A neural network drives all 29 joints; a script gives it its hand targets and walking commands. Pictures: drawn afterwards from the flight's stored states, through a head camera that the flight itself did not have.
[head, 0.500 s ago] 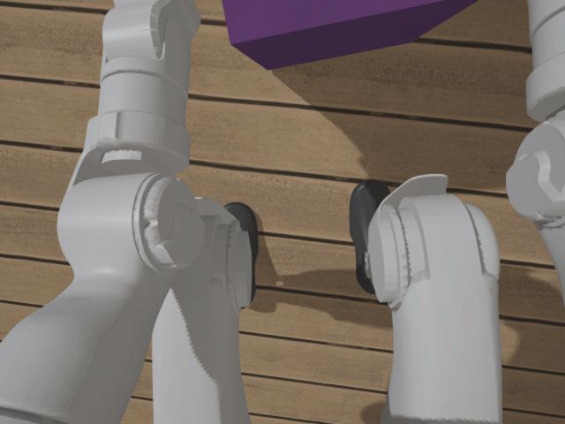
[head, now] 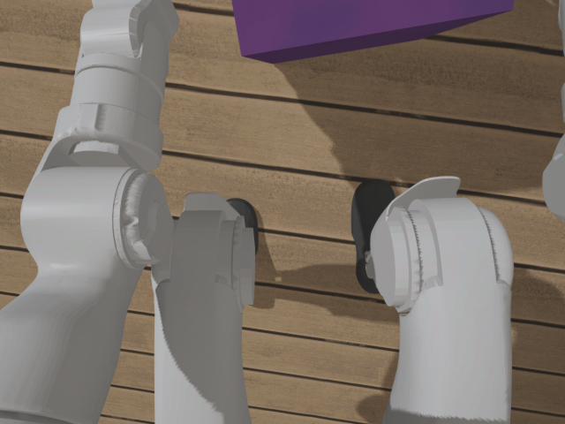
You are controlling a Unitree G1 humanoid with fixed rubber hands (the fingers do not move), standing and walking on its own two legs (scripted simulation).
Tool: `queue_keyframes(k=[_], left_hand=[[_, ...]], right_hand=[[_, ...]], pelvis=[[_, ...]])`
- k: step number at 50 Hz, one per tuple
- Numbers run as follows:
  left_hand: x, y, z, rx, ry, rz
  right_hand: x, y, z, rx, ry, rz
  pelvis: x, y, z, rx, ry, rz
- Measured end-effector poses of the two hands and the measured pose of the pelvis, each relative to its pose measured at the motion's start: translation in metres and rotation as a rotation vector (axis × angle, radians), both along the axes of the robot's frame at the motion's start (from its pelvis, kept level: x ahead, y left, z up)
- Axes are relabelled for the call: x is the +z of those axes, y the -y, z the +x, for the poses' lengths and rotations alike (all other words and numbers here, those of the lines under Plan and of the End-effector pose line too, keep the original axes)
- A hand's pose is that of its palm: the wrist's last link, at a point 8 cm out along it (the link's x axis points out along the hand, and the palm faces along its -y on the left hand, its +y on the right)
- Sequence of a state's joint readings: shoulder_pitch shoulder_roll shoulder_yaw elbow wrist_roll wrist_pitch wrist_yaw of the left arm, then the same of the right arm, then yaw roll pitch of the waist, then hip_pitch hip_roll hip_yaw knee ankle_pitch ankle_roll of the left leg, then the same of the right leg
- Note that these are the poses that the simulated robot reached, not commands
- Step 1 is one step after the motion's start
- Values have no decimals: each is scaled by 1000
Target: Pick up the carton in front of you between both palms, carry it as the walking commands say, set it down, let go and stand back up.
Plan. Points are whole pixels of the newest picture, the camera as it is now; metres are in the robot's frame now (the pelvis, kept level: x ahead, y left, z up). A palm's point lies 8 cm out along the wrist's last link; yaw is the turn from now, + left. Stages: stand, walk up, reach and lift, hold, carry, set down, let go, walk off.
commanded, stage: set down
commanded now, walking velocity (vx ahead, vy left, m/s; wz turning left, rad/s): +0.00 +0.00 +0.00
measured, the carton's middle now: out of the picture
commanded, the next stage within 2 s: let go in 1.10 s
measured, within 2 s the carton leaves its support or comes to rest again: neither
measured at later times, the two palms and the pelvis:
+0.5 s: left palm out of the picture +0.57 +0.09 -0.03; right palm out of the picture +0.56 -0.29 -0.02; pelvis +0.00 +0.00 +0.09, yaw -1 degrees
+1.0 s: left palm out of the picture +0.57 +0.09 +0.12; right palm out of the picture +0.56 -0.30 +0.12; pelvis +0.02 -0.01 +0.22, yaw -2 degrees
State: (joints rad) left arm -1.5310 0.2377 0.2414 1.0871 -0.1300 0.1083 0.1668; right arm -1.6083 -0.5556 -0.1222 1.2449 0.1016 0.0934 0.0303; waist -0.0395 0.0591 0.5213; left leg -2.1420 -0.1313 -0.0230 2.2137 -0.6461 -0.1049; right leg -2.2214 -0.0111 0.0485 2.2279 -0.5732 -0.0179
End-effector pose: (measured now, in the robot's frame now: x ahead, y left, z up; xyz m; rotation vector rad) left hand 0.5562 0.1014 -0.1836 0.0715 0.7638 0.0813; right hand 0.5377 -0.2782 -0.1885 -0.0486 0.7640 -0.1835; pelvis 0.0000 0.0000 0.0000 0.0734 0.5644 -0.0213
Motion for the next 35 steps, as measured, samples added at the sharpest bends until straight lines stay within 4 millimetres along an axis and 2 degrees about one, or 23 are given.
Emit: queue_keyframes(k=[6,11,15,22,35], left_hand=[[13,-4,14,-8,61,-8],[46,9,17,-16,117,-13],[85,17,17,-8,130,-8],[141,14,15,15,107,5],[205,11,17,33,133,11]], right_hand=[[20,3,20,-2,67,0],[53,0,27,5,122,5],[91,3,25,3,128,-2],[147,9,20,10,99,-2],[210,15,26,24,116,-16]], pelvis=[[0,-2,2,-1,-11,-6],[10,-5,3,-7,-24,-7],[30,-7,3,-12,-53,-3],[72,-5,2,-24,-142,9],[133,2,7,-37,-219,18]])
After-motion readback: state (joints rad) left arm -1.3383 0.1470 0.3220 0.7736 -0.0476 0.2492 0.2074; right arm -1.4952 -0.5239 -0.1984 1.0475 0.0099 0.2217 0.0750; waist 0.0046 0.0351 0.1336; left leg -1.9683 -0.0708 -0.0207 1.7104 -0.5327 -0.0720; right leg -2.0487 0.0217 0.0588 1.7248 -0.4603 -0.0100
